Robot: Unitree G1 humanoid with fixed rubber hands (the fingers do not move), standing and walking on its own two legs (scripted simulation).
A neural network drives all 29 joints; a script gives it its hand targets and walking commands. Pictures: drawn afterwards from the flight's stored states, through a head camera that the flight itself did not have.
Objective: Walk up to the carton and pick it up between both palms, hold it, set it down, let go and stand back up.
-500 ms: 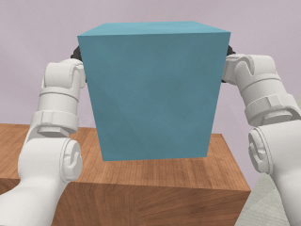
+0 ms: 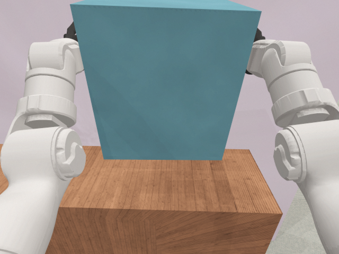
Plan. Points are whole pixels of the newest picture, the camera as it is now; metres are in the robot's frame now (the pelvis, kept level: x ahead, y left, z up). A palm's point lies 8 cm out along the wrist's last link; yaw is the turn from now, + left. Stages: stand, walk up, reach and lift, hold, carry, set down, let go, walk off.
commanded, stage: set down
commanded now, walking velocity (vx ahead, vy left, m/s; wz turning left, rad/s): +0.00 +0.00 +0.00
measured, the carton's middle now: (164, 73) +0.41 +0.01 +0.35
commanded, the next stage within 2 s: none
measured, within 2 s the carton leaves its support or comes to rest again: neither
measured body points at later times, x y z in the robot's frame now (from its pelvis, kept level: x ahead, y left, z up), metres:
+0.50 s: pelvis +0.01 +0.00 +0.00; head -0.07 +0.03 +0.44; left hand +0.41 +0.19 +0.31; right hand +0.41 -0.17 +0.31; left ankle +0.01 +0.14 -0.75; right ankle +0.01 -0.11 -0.75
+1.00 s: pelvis +0.02 -0.01 +0.00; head -0.04 +0.01 +0.45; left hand +0.43 +0.19 +0.29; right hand +0.44 -0.17 +0.28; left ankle +0.01 +0.14 -0.75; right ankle +0.01 -0.11 -0.75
